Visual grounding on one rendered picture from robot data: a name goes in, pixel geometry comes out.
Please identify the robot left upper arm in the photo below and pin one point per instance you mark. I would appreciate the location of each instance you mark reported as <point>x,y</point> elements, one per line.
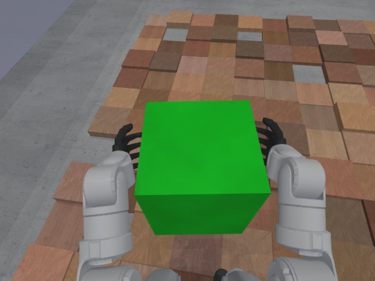
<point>112,273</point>

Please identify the robot right forearm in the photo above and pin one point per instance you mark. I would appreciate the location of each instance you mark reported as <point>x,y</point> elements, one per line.
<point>301,223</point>

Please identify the carton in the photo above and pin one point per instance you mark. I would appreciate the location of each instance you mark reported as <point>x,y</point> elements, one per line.
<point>200,168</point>

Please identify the robot right upper arm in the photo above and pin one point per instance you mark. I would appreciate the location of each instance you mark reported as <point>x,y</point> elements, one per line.
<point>299,269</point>

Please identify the robot left forearm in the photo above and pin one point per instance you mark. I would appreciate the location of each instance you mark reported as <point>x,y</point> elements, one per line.
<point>105,204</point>

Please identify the right robot shin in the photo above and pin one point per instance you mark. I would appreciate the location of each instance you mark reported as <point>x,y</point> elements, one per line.
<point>234,269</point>

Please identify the right robot hand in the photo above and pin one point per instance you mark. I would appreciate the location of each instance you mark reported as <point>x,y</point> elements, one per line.
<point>275,137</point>

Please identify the robot right foot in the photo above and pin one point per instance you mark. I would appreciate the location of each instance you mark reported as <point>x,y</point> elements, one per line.
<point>219,274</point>

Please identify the left robot hand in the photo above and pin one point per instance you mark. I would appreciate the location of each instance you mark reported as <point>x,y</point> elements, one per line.
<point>121,141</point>

